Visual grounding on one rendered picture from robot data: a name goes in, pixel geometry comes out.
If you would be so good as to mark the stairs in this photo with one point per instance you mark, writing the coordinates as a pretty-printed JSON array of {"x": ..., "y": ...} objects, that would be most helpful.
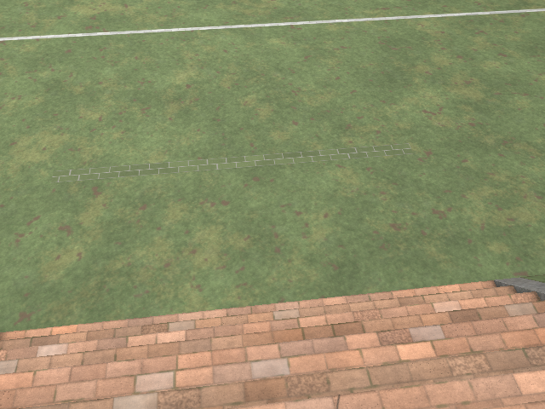
[{"x": 461, "y": 346}]

